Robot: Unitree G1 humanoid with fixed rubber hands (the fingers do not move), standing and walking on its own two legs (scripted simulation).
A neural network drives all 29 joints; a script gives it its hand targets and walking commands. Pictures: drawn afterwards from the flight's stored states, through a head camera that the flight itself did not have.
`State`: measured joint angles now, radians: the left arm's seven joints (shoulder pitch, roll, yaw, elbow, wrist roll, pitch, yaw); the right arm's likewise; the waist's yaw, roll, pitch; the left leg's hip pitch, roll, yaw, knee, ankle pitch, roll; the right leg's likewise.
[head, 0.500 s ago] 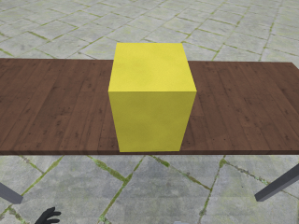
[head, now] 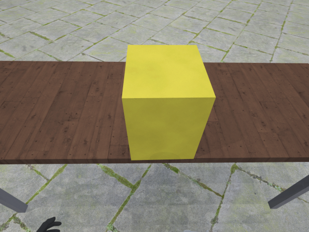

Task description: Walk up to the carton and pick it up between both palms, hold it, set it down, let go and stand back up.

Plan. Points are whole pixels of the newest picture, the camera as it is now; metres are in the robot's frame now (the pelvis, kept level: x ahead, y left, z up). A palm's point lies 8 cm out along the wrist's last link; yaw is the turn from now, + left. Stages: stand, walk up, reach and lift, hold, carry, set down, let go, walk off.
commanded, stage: walk up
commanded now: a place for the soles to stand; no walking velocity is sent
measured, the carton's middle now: (162, 105) +0.46 +0.01 +0.08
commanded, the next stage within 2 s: reach and lift in 1.54 s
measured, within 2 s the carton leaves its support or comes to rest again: neither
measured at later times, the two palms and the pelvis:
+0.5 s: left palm out of the picture +0.14 +0.34 -0.08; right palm out of the picture +0.13 -0.28 -0.07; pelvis +0.03 +0.03 +0.00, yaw +1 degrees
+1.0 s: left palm out of the picture +0.14 +0.35 -0.08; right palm out of the picture +0.12 -0.27 -0.07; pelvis +0.02 +0.04 +0.01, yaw +1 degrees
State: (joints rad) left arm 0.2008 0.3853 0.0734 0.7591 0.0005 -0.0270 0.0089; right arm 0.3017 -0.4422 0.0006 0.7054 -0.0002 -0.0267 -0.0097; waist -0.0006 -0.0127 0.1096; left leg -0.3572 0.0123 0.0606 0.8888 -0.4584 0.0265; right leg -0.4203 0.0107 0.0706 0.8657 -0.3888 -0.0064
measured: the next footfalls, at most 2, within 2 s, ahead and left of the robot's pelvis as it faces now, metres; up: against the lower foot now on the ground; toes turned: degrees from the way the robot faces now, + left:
right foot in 0.24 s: +0.11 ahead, -0.11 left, +0.00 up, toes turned +3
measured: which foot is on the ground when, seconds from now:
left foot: down 0.00-1.00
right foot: down 0.00-0.00, up 0.02-0.22, down 0.24-1.00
